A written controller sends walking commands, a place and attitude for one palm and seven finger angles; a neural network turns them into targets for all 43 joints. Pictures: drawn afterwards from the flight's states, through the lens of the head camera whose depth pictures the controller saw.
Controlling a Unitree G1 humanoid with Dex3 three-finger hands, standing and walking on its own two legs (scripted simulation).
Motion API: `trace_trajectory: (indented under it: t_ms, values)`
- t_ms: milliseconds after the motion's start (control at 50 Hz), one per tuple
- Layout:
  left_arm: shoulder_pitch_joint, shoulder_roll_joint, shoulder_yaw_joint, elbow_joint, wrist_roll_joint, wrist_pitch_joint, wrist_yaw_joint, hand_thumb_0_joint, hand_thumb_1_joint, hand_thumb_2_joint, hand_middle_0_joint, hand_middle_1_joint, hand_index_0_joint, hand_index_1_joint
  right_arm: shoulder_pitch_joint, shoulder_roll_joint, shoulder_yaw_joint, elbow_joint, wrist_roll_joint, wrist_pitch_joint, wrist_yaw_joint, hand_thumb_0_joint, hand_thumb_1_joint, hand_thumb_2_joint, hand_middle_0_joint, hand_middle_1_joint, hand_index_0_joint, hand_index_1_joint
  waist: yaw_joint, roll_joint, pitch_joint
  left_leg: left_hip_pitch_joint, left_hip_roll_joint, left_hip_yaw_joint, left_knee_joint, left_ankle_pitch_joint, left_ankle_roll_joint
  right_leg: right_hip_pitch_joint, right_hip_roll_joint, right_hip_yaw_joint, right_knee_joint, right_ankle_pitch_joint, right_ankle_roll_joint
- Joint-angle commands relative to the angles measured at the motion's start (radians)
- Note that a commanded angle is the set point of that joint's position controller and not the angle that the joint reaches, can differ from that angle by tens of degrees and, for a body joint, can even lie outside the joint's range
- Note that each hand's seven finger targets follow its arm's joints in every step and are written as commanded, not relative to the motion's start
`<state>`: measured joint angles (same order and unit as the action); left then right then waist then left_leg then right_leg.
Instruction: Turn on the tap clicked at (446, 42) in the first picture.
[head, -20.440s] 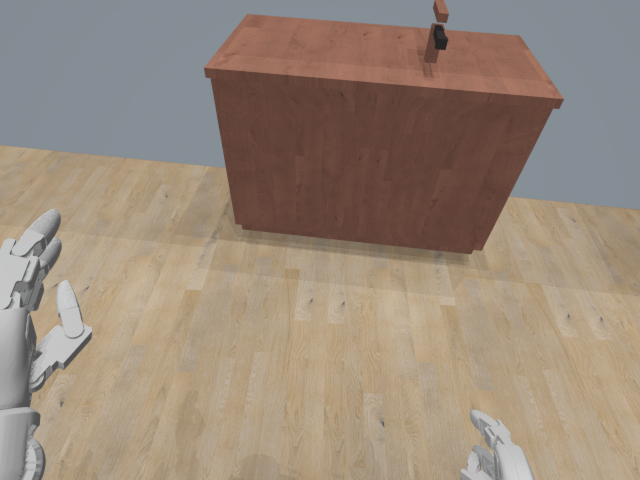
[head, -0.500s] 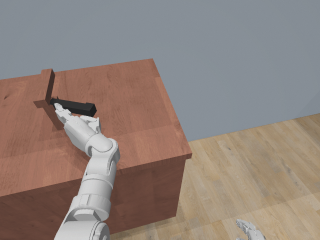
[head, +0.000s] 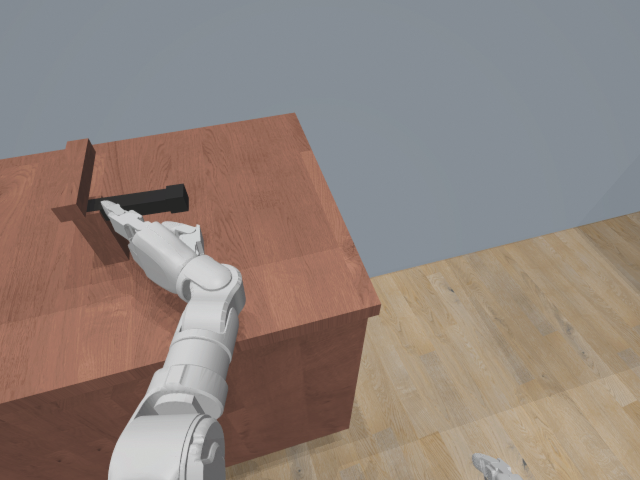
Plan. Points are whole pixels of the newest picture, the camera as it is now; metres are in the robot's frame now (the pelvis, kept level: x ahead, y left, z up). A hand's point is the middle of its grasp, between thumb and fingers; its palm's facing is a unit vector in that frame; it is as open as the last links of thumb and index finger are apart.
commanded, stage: lift the hand up off the lever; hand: left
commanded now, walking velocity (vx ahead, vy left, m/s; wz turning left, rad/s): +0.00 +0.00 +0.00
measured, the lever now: (177, 198) +0.47 +0.22 +0.10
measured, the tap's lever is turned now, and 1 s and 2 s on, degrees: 86 86 86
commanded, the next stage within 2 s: none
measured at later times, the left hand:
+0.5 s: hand (184, 220) +0.42 +0.20 +0.11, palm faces +0.80 -0.60 -0.10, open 7.9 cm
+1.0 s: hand (174, 218) +0.40 +0.20 +0.13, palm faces +0.79 -0.61 -0.08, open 7.8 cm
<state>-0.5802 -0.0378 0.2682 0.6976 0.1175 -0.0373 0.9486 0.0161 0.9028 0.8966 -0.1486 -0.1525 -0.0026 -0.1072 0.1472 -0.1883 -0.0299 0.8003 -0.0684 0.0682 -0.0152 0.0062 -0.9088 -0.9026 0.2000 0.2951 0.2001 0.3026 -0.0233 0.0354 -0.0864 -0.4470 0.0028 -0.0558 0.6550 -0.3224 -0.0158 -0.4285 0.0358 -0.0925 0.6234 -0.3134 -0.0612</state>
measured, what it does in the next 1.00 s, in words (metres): stands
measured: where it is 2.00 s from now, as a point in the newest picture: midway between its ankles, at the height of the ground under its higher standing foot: outside the picture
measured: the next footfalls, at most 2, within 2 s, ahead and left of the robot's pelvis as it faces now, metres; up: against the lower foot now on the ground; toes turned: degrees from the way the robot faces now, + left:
none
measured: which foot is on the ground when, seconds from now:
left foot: down 0.00-1.00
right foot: down 0.00-1.00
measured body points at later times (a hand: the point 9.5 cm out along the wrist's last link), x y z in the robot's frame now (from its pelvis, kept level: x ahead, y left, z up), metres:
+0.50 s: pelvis +0.00 +0.00 +0.00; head +0.02 -0.01 +0.45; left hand +0.37 +0.22 +0.11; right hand +0.14 -0.24 -0.12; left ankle +0.00 +0.13 -0.72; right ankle +0.00 -0.08 -0.72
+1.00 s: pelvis +0.01 +0.01 +0.01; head +0.01 +0.00 +0.46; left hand +0.35 +0.23 +0.14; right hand +0.18 -0.21 -0.11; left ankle +0.00 +0.13 -0.72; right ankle +0.00 -0.08 -0.72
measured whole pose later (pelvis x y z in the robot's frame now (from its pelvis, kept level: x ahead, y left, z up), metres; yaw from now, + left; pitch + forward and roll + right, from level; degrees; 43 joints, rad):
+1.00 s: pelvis +0.01 +0.01 +0.01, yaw +0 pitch +3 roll +0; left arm -0.50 -0.04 0.19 0.41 0.05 0.19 0.87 0.02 0.90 0.90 -0.15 -0.15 -0.15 -0.15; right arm 0.09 -0.18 -0.03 0.78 -0.06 0.06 0.01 0.01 -0.91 -0.90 0.20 0.30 0.20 0.30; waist 0.03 0.03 -0.06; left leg -0.33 -0.01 -0.05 0.59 -0.31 -0.01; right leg -0.32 0.03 -0.09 0.56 -0.30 -0.05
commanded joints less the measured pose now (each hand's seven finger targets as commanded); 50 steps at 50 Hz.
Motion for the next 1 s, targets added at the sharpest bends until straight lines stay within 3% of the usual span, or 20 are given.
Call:
trace_trajectory:
  t_ms: [0, 40, 80, 140, 220, 240, 320, 340, 400, 440, 520, 540, 560, 640, 720, 740, 800, 920, 940, 980]
  values:
    - [-0.477, 0.233, 0.021, -0.211, 0.012, -0.046, -0.042, 0.000, 0.900, 0.900, -0.150, -0.150, -0.150, -0.150, -0.073, -0.124, -0.034, -0.123, 0.005, -0.035, -0.009, 0.000, -0.900, -0.900, 0.200, 0.300, 0.200, 0.300, -0.013, -0.114, -0.286, 0.043, -0.006, 0.055, -0.054, 0.145, 0.043, 0.183, -0.079, 0.080, -0.137, 0.176, 0.054]
    - [-0.453, 0.266, 0.054, -0.211, 0.011, -0.044, -0.042, 0.000, 0.900, 0.900, -0.150, -0.150, -0.150, -0.150, -0.073, -0.128, -0.038, -0.114, 0.003, -0.031, -0.012, 0.000, -0.900, -0.900, 0.200, 0.300, 0.200, 0.300, 0.001, -0.106, -0.285, 0.045, -0.005, 0.052, -0.062, 0.145, 0.041, 0.192, -0.073, 0.077, -0.143, 0.162, 0.050]
    - [-0.493, 0.208, -0.007, -0.243, 0.014, -0.050, -0.045, 0.000, 0.900, 0.900, -0.150, -0.150, -0.150, -0.150, -0.076, -0.121, -0.035, -0.124, 0.003, -0.035, -0.006, 0.000, -0.900, -0.900, 0.200, 0.300, 0.200, 0.300, -0.013, -0.080, -0.292, 0.072, -0.006, 0.058, -0.060, 0.169, 0.041, 0.184, -0.073, 0.073, -0.134, 0.188, 0.047]
    - [-0.435, 0.238, 0.031, -0.242, 0.020, -0.039, -0.043, 0.000, 0.900, 0.900, -0.150, -0.150, -0.150, -0.150, -0.072, -0.125, -0.040, -0.118, -0.003, -0.036, -0.004, 0.000, -0.900, -0.900, 0.200, 0.300, 0.200, 0.300, 0.008, -0.081, -0.297, 0.074, -0.006, 0.054, -0.064, 0.188, 0.039, 0.196, -0.065, 0.065, -0.129, 0.205, 0.044]
    - [-0.457, 0.195, -0.018, -0.266, 0.020, -0.027, -0.049, 0.000, 0.900, 0.900, -0.150, -0.150, -0.150, -0.150, -0.083, -0.119, -0.036, -0.131, 0.000, -0.041, 0.003, 0.000, -0.900, -0.900, 0.200, 0.300, 0.200, 0.300, -0.005, -0.078, -0.276, 0.074, -0.008, 0.061, -0.065, 0.176, 0.041, 0.190, -0.071, 0.071, -0.141, 0.193, 0.048]
    - [-0.452, 0.251, 0.033, -0.261, 0.024, -0.023, -0.045, 0.000, 0.900, 0.900, -0.150, -0.150, -0.150, -0.150, -0.081, -0.125, -0.038, -0.119, 0.000, -0.039, -0.001, 0.000, -0.900, -0.900, 0.200, 0.300, 0.200, 0.300, 0.004, -0.079, -0.267, 0.072, -0.007, 0.058, -0.070, 0.157, 0.041, 0.189, -0.066, 0.072, -0.153, 0.158, 0.046]
    - [-0.449, 0.203, -0.010, -0.301, 0.012, -0.019, -0.051, 0.000, 0.900, 0.900, -0.150, -0.150, -0.150, -0.150, -0.089, -0.119, -0.036, -0.136, 0.003, -0.046, 0.004, 0.000, -0.900, -0.900, 0.200, 0.300, 0.200, 0.300, 0.001, -0.074, -0.286, 0.083, -0.010, 0.059, -0.069, 0.170, 0.042, 0.207, -0.070, 0.077, -0.150, 0.191, 0.049]
    - [-0.422, 0.238, 0.025, -0.285, 0.008, -0.012, -0.054, 0.000, 0.900, 0.900, -0.150, -0.150, -0.150, -0.150, -0.090, -0.125, -0.040, -0.127, 0.003, -0.044, 0.001, 0.000, -0.900, -0.900, 0.200, 0.300, 0.200, 0.300, 0.011, -0.065, -0.274, 0.082, -0.009, 0.056, -0.075, 0.162, 0.040, 0.204, -0.064, 0.073, -0.156, 0.164, 0.044]
    - [-0.432, 0.153, -0.053, -0.282, -0.012, 0.003, -0.070, 0.000, 0.900, 0.900, -0.150, -0.150, -0.150, -0.150, -0.087, -0.124, -0.035, -0.135, 0.009, -0.051, 0.008, 0.000, -0.900, -0.900, 0.200, 0.300, 0.200, 0.300, -0.010, -0.055, -0.258, 0.103, -0.011, 0.059, -0.078, 0.179, 0.040, 0.190, -0.065, 0.068, -0.158, 0.183, 0.045]
    - [-0.361, 0.183, -0.009, -0.265, -0.021, 0.023, -0.072, 0.000, 0.900, 0.900, -0.150, -0.150, -0.150, -0.150, -0.080, -0.134, -0.041, -0.132, 0.007, -0.050, 0.008, 0.000, -0.900, -0.900, 0.200, 0.300, 0.200, 0.300, 0.013, -0.068, -0.267, 0.108, -0.012, 0.053, -0.086, 0.209, 0.036, 0.207, -0.056, 0.054, -0.150, 0.213, 0.039]
    - [-0.360, 0.132, -0.053, -0.374, -0.029, 0.040, -0.070, 0.000, 0.900, 0.900, -0.150, -0.150, -0.150, -0.150, -0.080, -0.126, -0.043, -0.154, 0.009, -0.051, 0.019, 0.000, -0.900, -0.900, 0.200, 0.300, 0.200, 0.300, 0.018, -0.069, -0.333, 0.154, -0.010, 0.059, -0.076, 0.332, 0.027, 0.252, -0.059, 0.043, -0.113, 0.371, 0.039]
    - [-0.335, 0.181, -0.008, -0.374, -0.027, 0.048, -0.068, 0.000, 0.900, 0.900, -0.150, -0.150, -0.150, -0.150, -0.081, -0.133, -0.047, -0.146, 0.010, -0.046, 0.016, 0.000, -0.900, -0.900, 0.200, 0.300, 0.200, 0.300, 0.033, -0.065, -0.330, 0.152, -0.008, 0.053, -0.084, 0.341, 0.022, 0.261, -0.053, 0.040, -0.113, 0.361, 0.033]
    - [-0.358, 0.132, -0.058, -0.409, -0.028, 0.051, -0.071, 0.000, 0.900, 0.900, -0.150, -0.150, -0.150, -0.150, -0.086, -0.126, -0.042, -0.156, 0.012, -0.046, 0.020, 0.000, -0.900, -0.900, 0.200, 0.300, 0.200, 0.300, 0.022, -0.060, -0.326, 0.165, -0.007, 0.057, -0.084, 0.362, 0.021, 0.258, -0.056, 0.037, -0.107, 0.381, 0.033]
    - [-0.312, 0.149, -0.043, -0.449, -0.021, 0.084, -0.070, 0.000, 0.900, 0.900, -0.150, -0.150, -0.150, -0.150, -0.096, -0.130, -0.050, -0.149, 0.008, -0.044, 0.020, 0.000, -0.900, -0.900, 0.200, 0.300, 0.200, 0.300, 0.036, -0.064, -0.308, 0.183, 0.000, 0.051, -0.083, 0.401, 0.010, 0.260, -0.048, 0.029, -0.109, 0.387, 0.027]
    - [-0.315, 0.085, -0.107, -0.518, -0.023, 0.114, -0.071, 0.000, 0.900, 0.900, -0.150, -0.150, -0.150, -0.150, -0.113, -0.119, -0.044, -0.162, 0.010, -0.049, 0.028, 0.000, -0.900, -0.900, 0.200, 0.300, 0.200, 0.300, 0.035, -0.056, -0.320, 0.218, 0.004, 0.053, -0.078, 0.460, -0.003, 0.262, -0.051, 0.022, -0.101, 0.422, 0.026]
    - [-0.283, 0.123, -0.071, -0.516, -0.024, 0.123, -0.073, 0.000, 0.900, 0.900, -0.150, -0.150, -0.150, -0.150, -0.118, -0.123, -0.047, -0.155, 0.008, -0.045, 0.023, 0.000, -0.900, -0.900, 0.200, 0.300, 0.200, 0.300, 0.046, -0.042, -0.304, 0.217, 0.005, 0.049, -0.086, 0.455, -0.008, 0.262, -0.046, 0.021, -0.108, 0.403, 0.023]
    - [-0.335, 0.072, -0.130, -0.553, -0.024, 0.134, -0.072, 0.000, 0.900, 0.900, -0.150, -0.150, -0.150, -0.150, -0.141, -0.113, -0.038, -0.157, 0.012, -0.051, 0.026, 0.000, -0.900, -0.900, 0.200, 0.300, 0.200, 0.300, 0.032, -0.038, -0.294, 0.223, 0.006, 0.048, -0.086, 0.431, -0.009, 0.241, -0.049, 0.021, -0.111, 0.369, 0.025]
    - [-0.362, 0.074, -0.132, -0.533, -0.028, 0.168, -0.070, 0.000, 0.900, 0.900, -0.150, -0.150, -0.150, -0.150, -0.167, -0.109, -0.029, -0.147, 0.014, -0.054, 0.017, 0.000, -0.900, -0.900, 0.200, 0.300, 0.200, 0.300, 0.029, -0.049, -0.282, 0.219, 0.000, 0.049, -0.104, 0.367, -0.007, 0.239, -0.052, 0.027, -0.138, 0.301, 0.028]
    - [-0.339, 0.118, -0.090, -0.497, -0.030, 0.178, -0.071, 0.000, 0.900, 0.900, -0.150, -0.150, -0.150, -0.150, -0.164, -0.114, -0.032, -0.133, 0.014, -0.049, 0.012, 0.000, -0.900, -0.900, 0.200, 0.300, 0.200, 0.300, 0.039, -0.058, -0.256, 0.209, 0.002, 0.037, -0.120, 0.338, -0.013, 0.236, -0.045, 0.024, -0.152, 0.249, 0.025]
    - [-0.380, 0.073, -0.131, -0.472, -0.037, 0.187, -0.075, 0.000, 0.900, 0.900, -0.150, -0.150, -0.150, -0.150, -0.176, -0.110, -0.023, -0.135, 0.021, -0.053, 0.013, 0.000, -0.900, -0.900, 0.200, 0.300, 0.200, 0.300, 0.023, -0.072, -0.231, 0.202, 0.000, 0.041, -0.130, 0.272, -0.001, 0.217, -0.053, 0.028, -0.173, 0.189, 0.031]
